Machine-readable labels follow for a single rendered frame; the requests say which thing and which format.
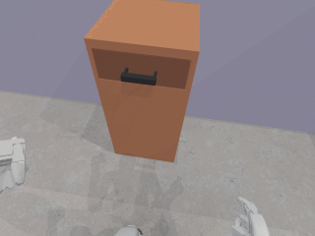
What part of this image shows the drawer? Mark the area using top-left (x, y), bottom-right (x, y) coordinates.
top-left (93, 48), bottom-right (191, 89)

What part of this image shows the robot left hand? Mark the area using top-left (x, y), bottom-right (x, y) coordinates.
top-left (0, 137), bottom-right (30, 194)

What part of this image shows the cabinet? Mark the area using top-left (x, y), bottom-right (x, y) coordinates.
top-left (84, 0), bottom-right (200, 162)

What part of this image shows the robot right hand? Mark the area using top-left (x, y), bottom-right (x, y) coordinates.
top-left (231, 197), bottom-right (271, 236)

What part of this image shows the handle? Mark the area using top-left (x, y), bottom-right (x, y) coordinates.
top-left (120, 67), bottom-right (158, 86)

